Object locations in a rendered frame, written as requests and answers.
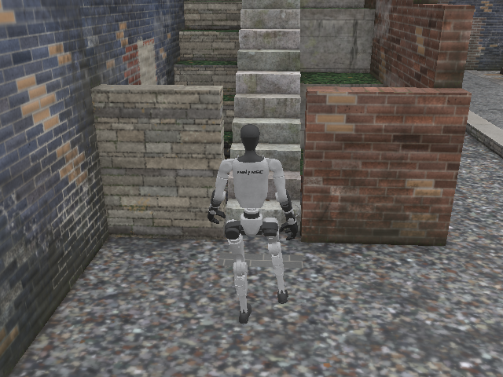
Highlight right robot upper arm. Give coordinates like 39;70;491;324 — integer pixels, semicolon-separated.
266;158;288;203

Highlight robot left hand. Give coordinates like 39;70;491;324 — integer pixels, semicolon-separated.
207;210;226;224

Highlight left robot upper arm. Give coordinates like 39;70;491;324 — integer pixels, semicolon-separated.
213;159;234;201

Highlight robot right hand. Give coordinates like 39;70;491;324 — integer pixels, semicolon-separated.
280;222;298;240

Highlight right robot forearm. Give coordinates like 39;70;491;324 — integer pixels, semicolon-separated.
280;190;296;225

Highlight left robot shin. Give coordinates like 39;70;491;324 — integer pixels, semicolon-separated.
233;262;248;313

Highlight left robot forearm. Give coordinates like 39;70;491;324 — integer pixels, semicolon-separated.
208;190;222;214

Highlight right robot foot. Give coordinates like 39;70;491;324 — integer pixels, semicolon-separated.
277;290;288;304

